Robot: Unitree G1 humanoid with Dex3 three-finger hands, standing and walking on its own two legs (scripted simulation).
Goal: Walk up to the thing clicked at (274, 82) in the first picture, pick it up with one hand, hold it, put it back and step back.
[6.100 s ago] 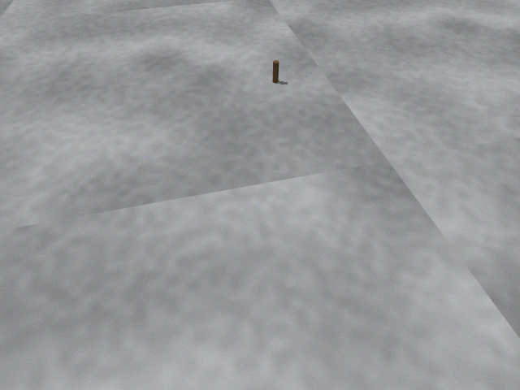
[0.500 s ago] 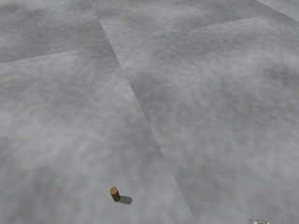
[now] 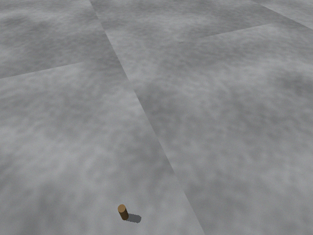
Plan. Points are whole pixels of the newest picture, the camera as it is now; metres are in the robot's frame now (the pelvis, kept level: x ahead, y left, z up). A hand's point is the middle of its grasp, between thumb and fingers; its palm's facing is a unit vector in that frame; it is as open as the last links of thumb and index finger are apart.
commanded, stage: walk up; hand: left
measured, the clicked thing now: (123, 212) +0.39 +0.20 -0.70
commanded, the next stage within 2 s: stand in 0.52 s
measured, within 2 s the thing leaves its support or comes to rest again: neither
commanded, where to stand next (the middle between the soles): +0.04 +0.00 m, yaw +0 degrees
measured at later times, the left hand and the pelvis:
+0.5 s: hand out of the picture +0.07 +0.25 -0.16, palm faces +0.01 -0.95 -0.32, open 7.4 cm; pelvis +0.00 +0.00 +0.00, yaw +0 degrees
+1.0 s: hand out of the picture +0.11 +0.24 -0.15, palm faces -0.02 -0.94 -0.33, open 7.4 cm; pelvis +0.03 -0.01 +0.00, yaw +0 degrees
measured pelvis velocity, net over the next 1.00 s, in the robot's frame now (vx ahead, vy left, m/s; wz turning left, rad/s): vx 0.03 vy -0.01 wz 0.00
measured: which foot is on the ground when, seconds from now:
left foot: down 0.00-1.00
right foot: down 0.00-1.00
